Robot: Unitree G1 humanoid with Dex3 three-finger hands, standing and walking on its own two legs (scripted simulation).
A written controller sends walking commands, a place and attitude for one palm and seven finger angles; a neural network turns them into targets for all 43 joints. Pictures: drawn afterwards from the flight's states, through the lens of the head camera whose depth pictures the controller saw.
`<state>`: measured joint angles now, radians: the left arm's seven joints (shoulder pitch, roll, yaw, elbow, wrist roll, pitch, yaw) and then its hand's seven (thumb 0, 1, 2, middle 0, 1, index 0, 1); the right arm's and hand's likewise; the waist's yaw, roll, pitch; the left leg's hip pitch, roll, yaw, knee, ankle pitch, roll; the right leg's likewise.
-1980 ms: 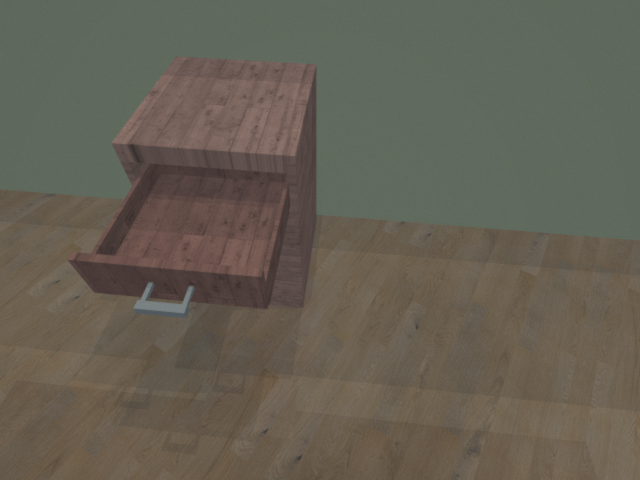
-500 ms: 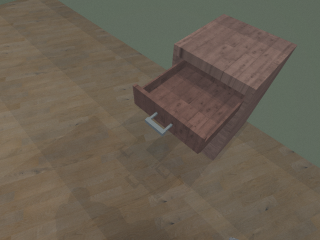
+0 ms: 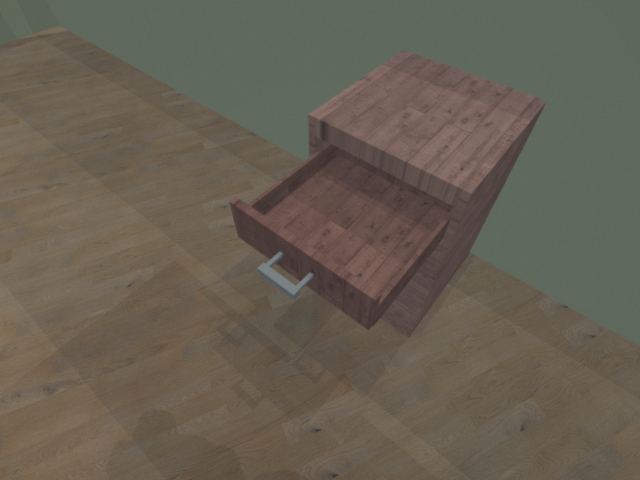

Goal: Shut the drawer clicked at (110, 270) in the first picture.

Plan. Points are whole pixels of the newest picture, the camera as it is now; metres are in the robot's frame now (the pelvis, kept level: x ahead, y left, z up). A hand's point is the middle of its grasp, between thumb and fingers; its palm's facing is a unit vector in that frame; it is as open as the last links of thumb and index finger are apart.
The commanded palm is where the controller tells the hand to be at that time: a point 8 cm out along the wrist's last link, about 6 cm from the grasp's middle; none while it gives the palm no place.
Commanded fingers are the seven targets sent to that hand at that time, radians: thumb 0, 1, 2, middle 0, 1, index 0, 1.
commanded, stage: stand and wait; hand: left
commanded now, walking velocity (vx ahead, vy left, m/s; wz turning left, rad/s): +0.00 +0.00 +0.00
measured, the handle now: (285, 274) +0.52 +0.09 -0.20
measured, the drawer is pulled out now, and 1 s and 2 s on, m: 0.30 0.30 0.30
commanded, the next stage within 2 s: look at it before walking up in 0.04 s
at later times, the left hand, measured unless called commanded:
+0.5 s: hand out of the picture -0.01 +0.16 -0.18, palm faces +0.06 -0.99 -0.16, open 7.4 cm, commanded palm none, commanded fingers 0.00 0.90 0.90 -0.20 -0.30 -0.20 -0.30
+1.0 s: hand out of the picture +0.01 +0.19 -0.18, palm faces +0.11 -0.97 -0.23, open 7.4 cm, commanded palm none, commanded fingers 0.00 0.90 0.90 -0.20 -0.30 -0.20 -0.30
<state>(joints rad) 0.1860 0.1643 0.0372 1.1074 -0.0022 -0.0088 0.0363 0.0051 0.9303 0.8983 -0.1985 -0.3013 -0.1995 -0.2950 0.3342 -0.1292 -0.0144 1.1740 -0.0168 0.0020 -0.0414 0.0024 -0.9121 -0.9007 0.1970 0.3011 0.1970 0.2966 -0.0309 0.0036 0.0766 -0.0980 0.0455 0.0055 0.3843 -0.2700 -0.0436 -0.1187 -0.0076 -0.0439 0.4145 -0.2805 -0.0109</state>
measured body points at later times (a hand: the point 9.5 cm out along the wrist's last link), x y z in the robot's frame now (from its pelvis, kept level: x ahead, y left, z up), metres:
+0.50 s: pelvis +0.00 +0.00 +0.00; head +0.02 +0.01 +0.45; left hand -0.01 +0.21 -0.16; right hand -0.01 -0.21 -0.16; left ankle -0.04 +0.15 -0.74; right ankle -0.04 -0.11 -0.74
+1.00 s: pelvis -0.01 +0.00 -0.01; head +0.03 +0.00 +0.44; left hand +0.00 +0.24 -0.16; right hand -0.04 -0.21 -0.17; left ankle -0.04 +0.15 -0.74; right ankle -0.04 -0.11 -0.74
